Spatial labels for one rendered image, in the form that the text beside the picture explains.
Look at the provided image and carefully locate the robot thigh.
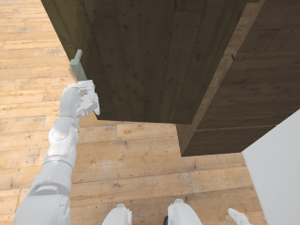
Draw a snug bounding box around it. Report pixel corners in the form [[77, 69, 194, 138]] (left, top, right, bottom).
[[168, 202, 202, 225], [102, 207, 132, 225]]

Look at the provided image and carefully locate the robot left thigh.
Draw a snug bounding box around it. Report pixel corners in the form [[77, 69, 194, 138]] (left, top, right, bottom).
[[102, 207, 132, 225]]

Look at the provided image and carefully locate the left robot forearm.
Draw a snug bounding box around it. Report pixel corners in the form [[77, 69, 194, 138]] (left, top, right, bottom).
[[12, 116, 80, 225]]

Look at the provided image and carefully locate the robot left upper arm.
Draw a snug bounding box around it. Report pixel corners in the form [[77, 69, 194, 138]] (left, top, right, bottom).
[[15, 194, 71, 225]]

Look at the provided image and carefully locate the right robot hand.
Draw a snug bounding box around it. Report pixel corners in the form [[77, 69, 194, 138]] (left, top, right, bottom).
[[228, 208, 253, 225]]

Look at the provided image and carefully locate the left robot hand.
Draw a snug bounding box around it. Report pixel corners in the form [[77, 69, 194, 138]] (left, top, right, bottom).
[[59, 80, 100, 123]]

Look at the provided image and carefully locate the robot right thigh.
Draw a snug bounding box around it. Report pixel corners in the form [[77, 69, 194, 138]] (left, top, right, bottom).
[[168, 202, 202, 225]]

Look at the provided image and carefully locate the handle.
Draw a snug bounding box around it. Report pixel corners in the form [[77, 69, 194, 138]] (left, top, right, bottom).
[[69, 49, 96, 95]]

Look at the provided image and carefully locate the cupboard door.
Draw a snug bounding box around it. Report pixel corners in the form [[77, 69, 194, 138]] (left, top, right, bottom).
[[40, 0, 248, 125]]

